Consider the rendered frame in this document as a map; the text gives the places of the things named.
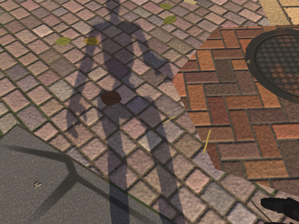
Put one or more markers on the right robot hand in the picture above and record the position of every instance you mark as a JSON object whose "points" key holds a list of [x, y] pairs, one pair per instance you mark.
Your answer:
{"points": [[289, 207]]}

